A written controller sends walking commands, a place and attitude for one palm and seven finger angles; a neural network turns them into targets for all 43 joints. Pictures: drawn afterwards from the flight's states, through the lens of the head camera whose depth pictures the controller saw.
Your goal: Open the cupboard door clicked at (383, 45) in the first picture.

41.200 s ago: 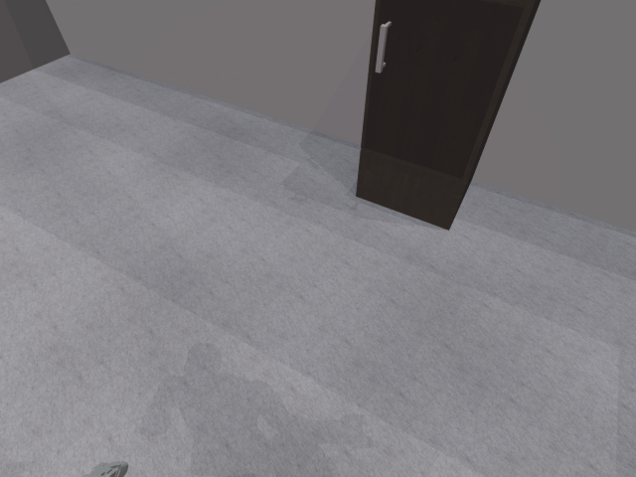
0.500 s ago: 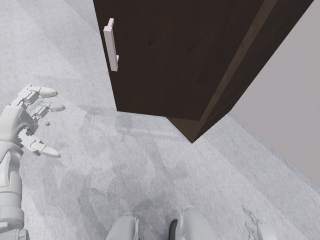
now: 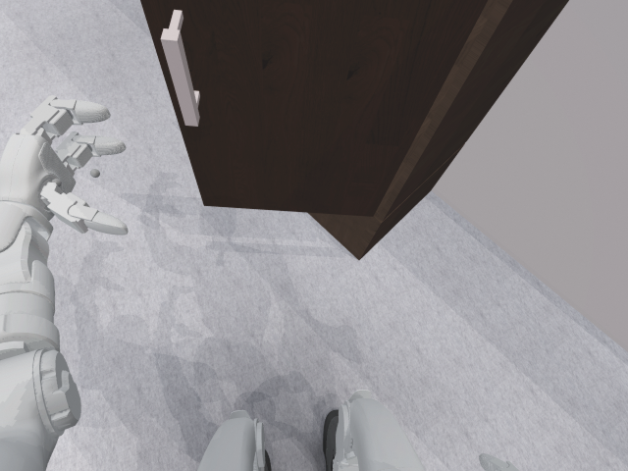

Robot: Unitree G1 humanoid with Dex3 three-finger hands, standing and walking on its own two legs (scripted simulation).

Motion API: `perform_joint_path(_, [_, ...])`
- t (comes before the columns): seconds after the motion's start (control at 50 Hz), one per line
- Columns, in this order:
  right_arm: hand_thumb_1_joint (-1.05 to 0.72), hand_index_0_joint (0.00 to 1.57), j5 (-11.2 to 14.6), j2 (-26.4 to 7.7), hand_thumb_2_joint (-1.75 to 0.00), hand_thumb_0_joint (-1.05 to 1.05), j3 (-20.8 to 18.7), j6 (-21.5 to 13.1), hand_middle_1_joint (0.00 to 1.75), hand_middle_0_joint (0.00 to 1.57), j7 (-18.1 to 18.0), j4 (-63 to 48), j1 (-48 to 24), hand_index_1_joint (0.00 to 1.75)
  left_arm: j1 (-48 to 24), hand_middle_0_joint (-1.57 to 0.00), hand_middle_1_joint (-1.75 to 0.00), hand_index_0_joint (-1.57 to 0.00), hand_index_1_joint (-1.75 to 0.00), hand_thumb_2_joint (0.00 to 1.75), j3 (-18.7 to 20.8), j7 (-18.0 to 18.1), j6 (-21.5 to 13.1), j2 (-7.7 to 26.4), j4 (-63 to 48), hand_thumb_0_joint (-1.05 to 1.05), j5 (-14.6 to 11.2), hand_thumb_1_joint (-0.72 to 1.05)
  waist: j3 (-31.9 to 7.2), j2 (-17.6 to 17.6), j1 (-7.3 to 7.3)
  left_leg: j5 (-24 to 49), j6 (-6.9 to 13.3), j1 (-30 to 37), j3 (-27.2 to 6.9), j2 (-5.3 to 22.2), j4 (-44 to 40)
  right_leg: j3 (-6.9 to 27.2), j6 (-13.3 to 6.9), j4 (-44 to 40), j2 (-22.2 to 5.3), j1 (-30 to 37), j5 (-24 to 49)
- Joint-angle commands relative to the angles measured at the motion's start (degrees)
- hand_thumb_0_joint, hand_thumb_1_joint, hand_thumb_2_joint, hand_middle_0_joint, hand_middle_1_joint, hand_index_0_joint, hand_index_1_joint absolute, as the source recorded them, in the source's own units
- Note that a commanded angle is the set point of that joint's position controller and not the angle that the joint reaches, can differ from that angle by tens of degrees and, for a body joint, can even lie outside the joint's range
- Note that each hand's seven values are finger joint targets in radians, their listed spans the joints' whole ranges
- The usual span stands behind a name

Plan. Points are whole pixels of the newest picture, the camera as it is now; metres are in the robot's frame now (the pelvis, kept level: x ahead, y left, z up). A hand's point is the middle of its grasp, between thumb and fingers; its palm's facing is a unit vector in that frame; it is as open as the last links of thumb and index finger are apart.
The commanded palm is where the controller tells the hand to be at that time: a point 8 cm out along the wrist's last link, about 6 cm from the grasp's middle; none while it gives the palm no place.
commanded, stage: move the hooked fingers beside the handle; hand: left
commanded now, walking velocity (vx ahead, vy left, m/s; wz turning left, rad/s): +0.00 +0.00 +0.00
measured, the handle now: (185, 73) +0.62 +0.17 +0.04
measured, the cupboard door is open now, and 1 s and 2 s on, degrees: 44 44 44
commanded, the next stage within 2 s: slide the fingers in behind the handle in 1.44 s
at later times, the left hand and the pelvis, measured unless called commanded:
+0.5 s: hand (125, 114) +0.54 +0.23 +0.05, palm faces -0.06 -1.00 -0.02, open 14.0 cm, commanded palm +0.54 +0.26 +0.04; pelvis +0.00 -0.01 -0.02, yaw -1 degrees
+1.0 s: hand (127, 101) +0.57 +0.23 +0.04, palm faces -0.05 -1.00 -0.03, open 14.0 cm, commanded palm +0.56 +0.25 +0.04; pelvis +0.01 +0.00 -0.01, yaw -2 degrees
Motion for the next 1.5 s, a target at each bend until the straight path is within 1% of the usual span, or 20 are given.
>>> perform_joint_path(0.0, [-0.90,0.20,-0.4,-11.2,-0.90,0.00,-4.2,0.2,0.30,0.20,-0.7,-3.6,9.0,0.30,-24.3,-0.30,-1.20,-0.30,-1.20,0.30,3.9,0.8,-4.9,19.1,-11.1,0.00,0.5,-0.50,-29.1,10.8,-0.47,36.4,-5.0,18.2,-7.4,0.7,-8.6,3.2,-1.5,-2.2,3.0,14.8,13.4])
perform_joint_path(0.08, [-0.90,0.20,-0.6,-11.1,-0.90,0.00,-4.2,1.4,0.30,0.20,-0.4,-3.0,9.7,0.30,-25.5,-0.30,-1.20,-0.30,-1.20,0.30,3.0,1.0,-5.3,17.4,-8.0,0.00,0.1,-0.50,-29.0,9.7,-1.91,38.2,-4.8,18.5,-7.7,1.0,-7.5,3.0,-1.5,-2.2,3.3,13.4,14.5])
perform_joint_path(0.14, [-0.90,0.20,-0.7,-11.4,-0.90,0.00,-3.6,2.4,0.30,0.20,-0.6,-2.7,9.8,0.30,-28.4,-0.30,-1.20,-0.30,-1.20,0.30,4.6,1.2,-4.5,20.9,-3.0,0.00,1.4,-0.50,-26.4,7.3,-2.68,31.2,-3.6,12.0,-6.9,0.6,-7.3,3.7,-1.2,-2.2,3.2,15.6,13.9])
perform_joint_path(0.26, [-0.90,0.20,-1.2,-11.7,-0.90,0.00,-3.2,3.6,0.30,0.20,-0.4,-2.5,11.0,0.30,-35.0,-0.30,-1.20,-0.30,-1.20,0.30,4.7,1.9,-4.7,23.5,-1.0,0.00,3.0,-0.50,-28.6,9.1,-4.64,30.5,-3.1,11.6,-7.0,0.6,-5.5,4.0,-1.2,-1.7,3.4,13.9,14.1])
perform_joint_path(0.3, [-0.90,0.20,-1.3,-11.9,-0.90,0.00,-2.9,3.9,0.30,0.20,-0.4,-2.4,11.7,0.30,-37.8,-0.30,-1.20,-0.30,-1.20,0.30,4.7,1.7,-4.8,25.0,-1.7,0.00,3.6,-0.50,-31.0,12.9,-4.65,32.9,-3.6,13.6,-7.5,0.8,-5.3,3.9,-1.4,-1.1,3.5,13.2,14.7])
perform_joint_path(0.44, [-0.90,0.20,-1.6,-12.2,-0.90,0.00,-2.2,5.3,0.30,0.20,-0.1,-2.2,13.1,0.30,-42.6,-0.30,-1.20,-0.30,-1.20,0.30,4.5,2.5,-2.5,27.6,2.1,0.00,5.9,-0.50,-30.0,12.9,-6.67,31.3,-2.9,10.1,-7.5,1.0,-3.9,3.9,-1.2,-0.7,3.7,12.1,15.2])
perform_joint_path(0.5, [-0.90,0.20,-1.9,-12.4,-0.90,0.00,-2.3,5.5,0.30,0.20,0.1,-2.1,14.3,0.30,-45.9,-0.30,-1.20,-0.30,-1.20,0.30,5.5,3.2,-2.5,29.8,1.3,0.00,6.7,-0.50,-33.9,14.6,-7.22,32.7,-3.0,12.0,-7.9,1.1,-3.2,3.7,-1.3,-0.2,4.0,11.7,15.7])
perform_joint_path(0.56, [-0.90,0.20,-1.9,-12.4,-0.90,0.00,-1.6,5.9,0.30,0.20,0.1,-2.4,14.3,0.30,-46.5,-0.30,-1.20,-0.30,-1.20,0.30,6.1,3.6,-1.3,32.0,5.7,0.00,7.7,-0.50,-30.3,11.7,-8.35,28.4,-2.0,5.0,-6.8,0.8,-2.2,4.5,-1.0,-0.5,3.9,13.5,15.8])
perform_joint_path(0.62, [-0.90,0.20,-2.3,-12.6,-0.90,0.00,-1.2,6.2,0.30,0.20,0.1,-2.5,15.4,0.30,-50.9,-0.30,-1.20,-0.30,-1.20,0.30,5.8,3.9,-1.3,34.8,4.1,0.00,9.5,-0.50,-33.5,16.3,-8.67,30.8,-2.3,7.6,-7.6,1.0,-2.0,4.0,-1.4,0.6,3.9,12.3,16.5])
perform_joint_path(0.76, [-0.90,0.20,-2.2,-12.7,-0.90,0.00,-1.8,7.5,0.30,0.20,0.8,-3.4,16.0,0.30,-43.6,-0.30,-1.20,-0.30,-1.20,0.30,6.6,2.0,0.4,32.6,3.0,0.00,7.9,-0.50,-33.8,14.3,-7.44,32.9,-2.2,8.6,-7.4,1.5,-2.6,3.7,-1.2,-0.2,4.4,13.4,18.2])
perform_joint_path(0.86, [-0.90,0.20,-2.4,-12.6,-0.90,0.00,-2.2,7.6,0.30,0.20,1.1,-2.4,16.6,0.30,-44.9,-0.30,-1.20,-0.30,-1.20,0.30,8.4,2.9,-0.8,33.3,-1.0,0.00,6.9,-0.50,-35.0,15.9,-7.41,36.5,-2.8,12.8,-8.1,1.8,-2.7,3.3,-1.2,-0.5,4.5,11.9,18.5])
perform_joint_path(0.9, [-0.90,0.20,-2.4,-12.5,-0.90,0.00,-2.5,7.6,0.30,0.20,1.5,-2.2,17.0,0.30,-44.3,-0.30,-1.20,-0.30,-1.20,0.30,7.4,3.0,-1.5,32.1,-3.6,0.00,7.3,-0.50,-37.3,19.9,-6.54,41.5,-3.9,18.2,-9.2,2.2,-3.2,2.7,-1.5,-0.4,4.6,9.9,18.0])
perform_joint_path(1.02, [-0.90,0.20,-2.4,-12.0,-0.90,0.00,-2.7,7.9,0.30,0.20,1.5,-0.8,17.0,0.30,-43.0,-0.30,-1.20,-0.30,-1.20,0.30,2.7,3.8,0.0,24.1,0.8,0.00,6.7,-0.50,-29.6,16.7,-8.50,41.7,-4.0,18.7,-9.7,2.4,-4.0,1.9,-1.1,-2.1,4.8,5.7,15.9])
perform_joint_path(1.06, [-0.90,0.20,-2.5,-12.0,-0.90,0.00,-2.5,7.9,0.30,0.20,1.4,-1.0,16.8,0.30,-44.6,-0.30,-1.20,-0.30,-1.20,0.30,3.3,4.6,-0.2,25.5,1.2,0.00,7.1,-0.50,-29.1,15.4,-8.61,38.1,-3.6,15.6,-9.1,2.0,-4.1,2.2,-1.2,-2.1,4.7,7.4,15.5])
perform_joint_path(1.14, [-0.90,0.20,-2.9,-11.6,-0.90,0.00,-2.8,8.0,0.30,0.20,1.5,-1.3,16.8,0.30,-44.7,-0.30,-1.20,-0.30,-1.20,0.30,3.4,5.4,-2.5,25.4,-2.3,0.00,7.6,-0.50,-33.5,19.9,-7.58,46.2,-5.2,21.8,-10.0,2.3,-3.7,1.9,-1.6,-1.2,4.6,6.7,17.9])
perform_joint_path(1.24, [-0.90,0.20,-2.4,-11.7,-0.90,0.00,-2.5,8.5,0.30,0.20,1.5,-2.4,15.9,0.30,-40.0,-0.30,-1.20,-0.30,-1.20,0.30,4.4,5.1,-1.6,25.9,2.9,0.00,7.3,-0.50,-29.3,12.9,-7.45,40.1,-3.6,14.4,-8.3,1.8,-4.0,2.4,-1.3,-1.6,4.7,10.7,18.7])
perform_joint_path(1.28, [-0.90,0.20,-2.4,-11.5,-0.90,0.00,-2.5,8.6,0.30,0.20,1.4,-3.0,15.6,0.30,-41.7,-0.30,-1.20,-0.30,-1.20,0.30,4.4,5.2,-2.2,26.3,0.5,0.00,7.5,-0.50,-30.5,16.2,-7.08,40.7,-3.6,15.0,-8.1,1.7,-3.8,2.7,-1.6,-0.9,4.6,10.4,19.1])
perform_joint_path(1.36, [-0.90,0.20,-2.5,-11.7,-0.90,0.00,-2.6,8.3,0.30,0.20,1.3,-2.6,15.4,0.30,-44.2,-0.30,-1.20,-0.30,-1.20,0.30,5.8,5.4,-3.2,27.9,-0.3,0.00,7.0,-0.50,-32.4,13.7,-7.78,38.1,-3.4,13.6,-8.2,1.6,-3.1,3.0,-1.3,-0.8,4.7,12.0,19.2])
perform_joint_path(1.42, [-0.90,0.20,-2.5,-11.7,-0.90,0.00,-2.8,8.1,0.30,0.20,1.5,-2.5,15.8,0.30,-42.5,-0.30,-1.20,-0.30,-1.20,0.30,6.0,4.8,-3.8,28.1,-2.7,0.00,6.9,-0.50,-36.5,18.0,-6.46,44.2,-4.3,18.8,-8.9,1.9,-3.1,2.8,-1.5,-0.5,4.7,11.4,20.5])
perform_joint_path(1.48, [-0.90,0.20,-2.2,-11.6,-0.90,0.00,-2.4,8.3,0.30,0.20,1.4,-2.3,15.5,0.30,-41.6,-0.30,-1.20,-0.30,-1.20,0.30,4.6,3.9,-2.5,26.5,0.6,0.00,6.5,-0.50,-32.0,14.5,-7.69,39.8,-3.3,14.6,-8.2,1.7,-3.2,3.0,-1.4,-1.1,4.8,11.8,19.9])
